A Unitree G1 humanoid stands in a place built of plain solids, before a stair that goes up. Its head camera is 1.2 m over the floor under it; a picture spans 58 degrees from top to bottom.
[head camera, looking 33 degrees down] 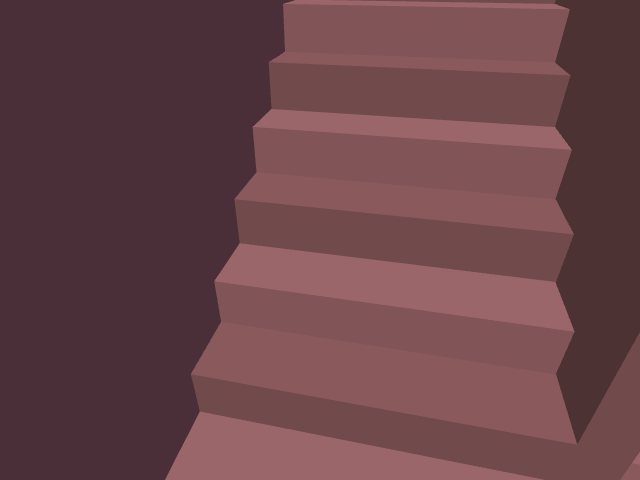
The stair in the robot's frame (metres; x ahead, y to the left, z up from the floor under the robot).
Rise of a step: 0.17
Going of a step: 0.22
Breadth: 1.10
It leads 12 degrees to the right of straight ahead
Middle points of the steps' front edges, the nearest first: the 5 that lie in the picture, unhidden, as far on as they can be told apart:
0.75 -0.11 0.18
0.96 -0.16 0.35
1.18 -0.20 0.53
1.40 -0.25 0.70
1.62 -0.30 0.88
